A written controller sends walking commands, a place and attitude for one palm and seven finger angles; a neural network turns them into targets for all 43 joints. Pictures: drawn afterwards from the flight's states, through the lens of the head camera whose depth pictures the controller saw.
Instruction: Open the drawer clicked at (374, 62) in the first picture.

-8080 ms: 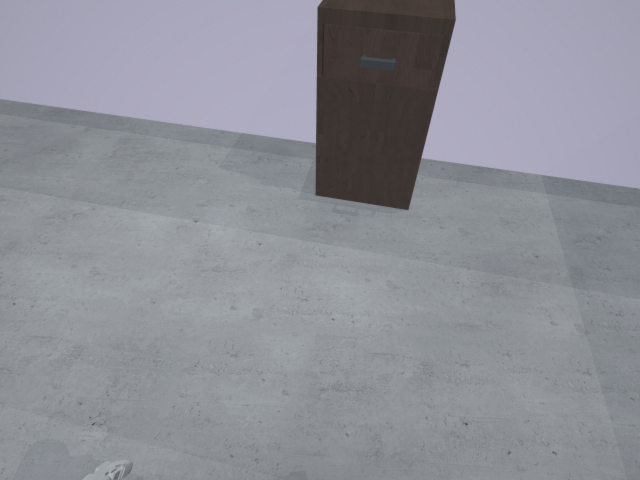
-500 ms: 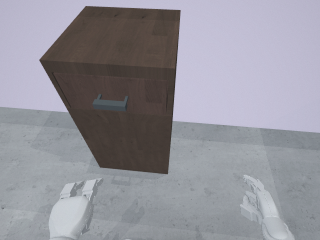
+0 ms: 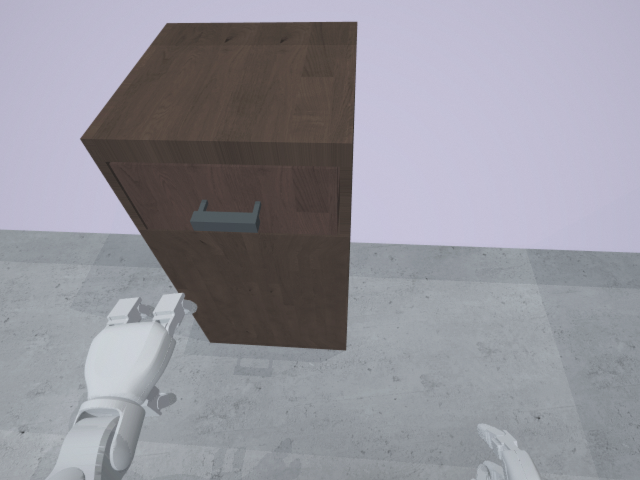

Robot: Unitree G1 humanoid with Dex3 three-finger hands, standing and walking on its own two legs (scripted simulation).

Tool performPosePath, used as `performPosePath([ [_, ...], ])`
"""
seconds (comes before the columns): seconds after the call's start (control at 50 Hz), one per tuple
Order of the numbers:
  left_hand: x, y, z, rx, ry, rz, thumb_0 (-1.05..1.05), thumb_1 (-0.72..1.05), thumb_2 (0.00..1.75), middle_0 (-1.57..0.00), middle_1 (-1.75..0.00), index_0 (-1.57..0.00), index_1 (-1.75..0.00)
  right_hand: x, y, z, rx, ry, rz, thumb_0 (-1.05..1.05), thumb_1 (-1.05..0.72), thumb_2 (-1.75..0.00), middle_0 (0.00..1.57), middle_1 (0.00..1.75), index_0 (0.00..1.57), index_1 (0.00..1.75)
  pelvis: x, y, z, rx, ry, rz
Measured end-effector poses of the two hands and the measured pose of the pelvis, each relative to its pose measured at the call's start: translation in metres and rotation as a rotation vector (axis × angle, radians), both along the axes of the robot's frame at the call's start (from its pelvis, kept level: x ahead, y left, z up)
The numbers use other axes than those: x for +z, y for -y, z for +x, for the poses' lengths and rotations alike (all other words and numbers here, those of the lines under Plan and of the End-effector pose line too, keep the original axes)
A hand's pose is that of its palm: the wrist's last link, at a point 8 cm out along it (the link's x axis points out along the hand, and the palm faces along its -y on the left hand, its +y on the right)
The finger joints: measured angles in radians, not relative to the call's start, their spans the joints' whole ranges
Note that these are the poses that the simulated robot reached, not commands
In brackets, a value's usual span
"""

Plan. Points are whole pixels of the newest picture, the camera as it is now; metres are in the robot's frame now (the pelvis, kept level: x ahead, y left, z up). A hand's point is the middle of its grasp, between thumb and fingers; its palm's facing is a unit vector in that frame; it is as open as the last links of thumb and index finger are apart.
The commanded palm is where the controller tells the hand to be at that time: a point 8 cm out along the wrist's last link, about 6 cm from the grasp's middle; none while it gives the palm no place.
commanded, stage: raise the hand with hooked fingers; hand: left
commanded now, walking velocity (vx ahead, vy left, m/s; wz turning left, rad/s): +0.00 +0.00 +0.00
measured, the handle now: (228, 213) +0.56 +0.24 -0.06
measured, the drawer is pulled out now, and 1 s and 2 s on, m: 0.00 0.00 0.00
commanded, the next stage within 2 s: move the hooked fingers above the handle in 0.96 s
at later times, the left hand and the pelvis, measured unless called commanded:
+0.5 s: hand (142, 288) +0.30 +0.25 +0.08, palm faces +0.03 -0.06 -1.00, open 13.8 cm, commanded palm +0.28 +0.25 +0.15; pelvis +0.01 +0.00 +0.02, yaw +1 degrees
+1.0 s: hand (143, 274) +0.32 +0.24 +0.10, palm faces +0.07 -0.07 -1.00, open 13.8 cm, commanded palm +0.29 +0.25 +0.15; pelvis +0.01 +0.00 +0.02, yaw +1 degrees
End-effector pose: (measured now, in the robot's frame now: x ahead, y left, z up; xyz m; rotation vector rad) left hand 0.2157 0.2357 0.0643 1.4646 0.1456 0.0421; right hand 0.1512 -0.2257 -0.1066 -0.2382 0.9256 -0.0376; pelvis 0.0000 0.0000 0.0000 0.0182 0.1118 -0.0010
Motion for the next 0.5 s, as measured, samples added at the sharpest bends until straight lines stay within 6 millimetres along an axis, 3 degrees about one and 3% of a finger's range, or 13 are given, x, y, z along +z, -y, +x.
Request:
performPosePath([
  [0.1,0.022,-0.007,0.011,-0.048,0.136,0.021,0.0,-0.12,0.46,-0.3,-0.96,-0.3,-0.95,0.007,0.012,0.013,-0.001,0.027,-0.045,0.01,-0.91,-0.9,0.2,0.3,0.2,0.3,0.0,-0.004,0.002,0.009,-0.003,-0.009],
  [0.18,0.039,-0.012,0.029,-0.011,0.21,0.04,0.0,-0.22,0.42,-0.31,-1.02,-0.3,-1.01,0.012,0.009,0.029,-0.014,0.075,-0.022,0.01,-0.91,-0.9,0.2,0.3,0.2,0.3,0.001,-0.006,0.004,0.012,0.002,-0.01],
  [0.36,0.059,-0.013,0.054,0.043,0.106,0.031,0.0,-0.41,0.34,-0.32,-1.14,-0.31,-1.14,0.03,-0.015,0.06,0.009,0.145,0.053,0.01,-0.91,-0.9,0.2,0.3,0.2,0.3,0.013,-0.005,0.011,0.009,0.041,-0.002],
  [0.5,0.074,-0.011,0.066,-0.019,0.091,0.044,0.0,-0.47,0.31,-0.32,-1.19,-0.32,-1.18,0.034,-0.021,0.066,0.048,0.133,0.051,0.01,-0.91,-0.9,0.2,0.3,0.2,0.3,0.018,0.0,0.014,0.022,0.062,-0.007],
])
